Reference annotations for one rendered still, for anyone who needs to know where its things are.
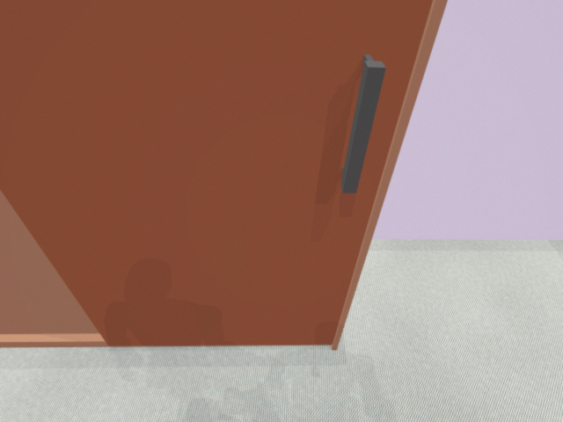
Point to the handle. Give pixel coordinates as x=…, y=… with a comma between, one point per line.
x=366, y=105

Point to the wardrobe door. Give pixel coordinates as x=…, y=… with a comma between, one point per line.
x=33, y=297
x=179, y=161

